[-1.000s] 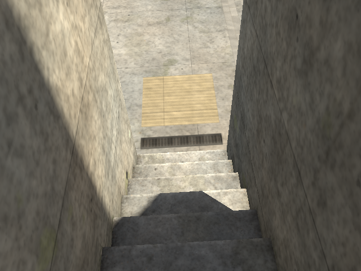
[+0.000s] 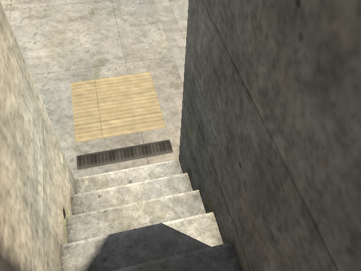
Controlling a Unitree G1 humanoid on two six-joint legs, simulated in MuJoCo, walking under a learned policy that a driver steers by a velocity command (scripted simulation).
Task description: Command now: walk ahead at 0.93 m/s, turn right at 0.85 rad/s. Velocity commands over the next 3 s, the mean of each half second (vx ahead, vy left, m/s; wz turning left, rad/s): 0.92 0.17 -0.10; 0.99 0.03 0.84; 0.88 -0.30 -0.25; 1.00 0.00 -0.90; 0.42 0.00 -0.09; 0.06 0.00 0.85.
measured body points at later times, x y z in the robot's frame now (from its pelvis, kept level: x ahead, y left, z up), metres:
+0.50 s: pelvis +0.48 +0.02 -0.33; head +0.46 -0.02 +0.12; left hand +0.72 +0.23 -0.37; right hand +0.34 -0.21 -0.48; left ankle +0.30 +0.06 -0.92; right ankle +0.56 -0.07 -1.05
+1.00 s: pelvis +0.97 +0.07 -0.76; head +0.95 +0.05 -0.31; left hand +1.00 +0.38 -0.83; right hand +1.12 -0.13 -0.90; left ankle +0.84 +0.13 -1.31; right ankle +1.11 -0.02 -1.45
